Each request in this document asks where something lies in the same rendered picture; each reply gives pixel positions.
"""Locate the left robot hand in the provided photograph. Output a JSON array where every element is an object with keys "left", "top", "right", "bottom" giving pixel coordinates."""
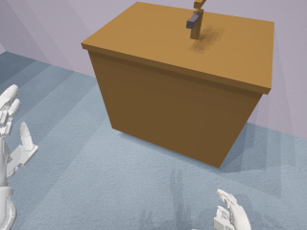
[{"left": 0, "top": 84, "right": 38, "bottom": 187}]

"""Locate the counter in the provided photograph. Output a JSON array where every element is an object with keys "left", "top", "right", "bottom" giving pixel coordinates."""
[{"left": 81, "top": 0, "right": 274, "bottom": 168}]

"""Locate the tap lever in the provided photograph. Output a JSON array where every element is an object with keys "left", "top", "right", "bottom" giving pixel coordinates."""
[{"left": 186, "top": 12, "right": 201, "bottom": 30}]

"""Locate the left robot forearm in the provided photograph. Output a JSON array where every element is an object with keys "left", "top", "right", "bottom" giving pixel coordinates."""
[{"left": 0, "top": 186, "right": 17, "bottom": 230}]

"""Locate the right robot hand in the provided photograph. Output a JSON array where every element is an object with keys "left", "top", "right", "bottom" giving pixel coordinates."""
[{"left": 214, "top": 189, "right": 251, "bottom": 230}]

